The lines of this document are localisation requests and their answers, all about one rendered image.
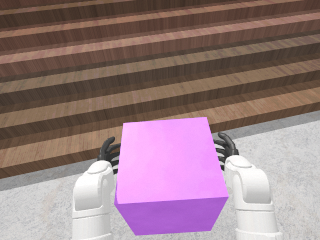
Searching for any robot left hand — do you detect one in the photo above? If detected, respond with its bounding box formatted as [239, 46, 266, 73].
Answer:
[97, 136, 121, 175]

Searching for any robot right forearm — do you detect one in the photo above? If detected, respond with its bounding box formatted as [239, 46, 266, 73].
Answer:
[224, 155, 284, 240]

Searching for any robot right hand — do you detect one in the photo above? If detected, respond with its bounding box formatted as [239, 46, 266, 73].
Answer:
[213, 132, 239, 171]

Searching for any carton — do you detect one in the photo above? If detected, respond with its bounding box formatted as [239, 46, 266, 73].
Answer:
[114, 117, 229, 236]

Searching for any robot left forearm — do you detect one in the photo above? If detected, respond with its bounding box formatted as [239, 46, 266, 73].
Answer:
[71, 160, 115, 240]

